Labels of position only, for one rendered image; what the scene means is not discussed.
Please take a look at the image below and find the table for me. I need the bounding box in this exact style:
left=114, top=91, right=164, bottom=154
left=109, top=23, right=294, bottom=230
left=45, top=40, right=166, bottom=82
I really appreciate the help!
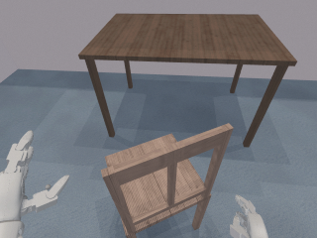
left=78, top=13, right=297, bottom=148

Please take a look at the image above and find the right robot hand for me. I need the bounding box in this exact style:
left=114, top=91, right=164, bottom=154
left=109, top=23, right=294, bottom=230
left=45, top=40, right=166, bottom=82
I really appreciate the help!
left=230, top=195, right=268, bottom=238

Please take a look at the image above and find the chair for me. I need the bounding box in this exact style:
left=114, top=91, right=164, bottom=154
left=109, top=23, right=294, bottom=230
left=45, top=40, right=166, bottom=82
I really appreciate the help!
left=101, top=123, right=234, bottom=238

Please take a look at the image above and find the left robot hand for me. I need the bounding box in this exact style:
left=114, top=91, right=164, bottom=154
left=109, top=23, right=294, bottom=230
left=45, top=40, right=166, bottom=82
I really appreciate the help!
left=0, top=130, right=70, bottom=222

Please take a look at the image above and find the left robot forearm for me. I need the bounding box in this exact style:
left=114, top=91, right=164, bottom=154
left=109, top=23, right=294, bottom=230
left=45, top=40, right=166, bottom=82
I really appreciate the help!
left=0, top=219, right=25, bottom=238

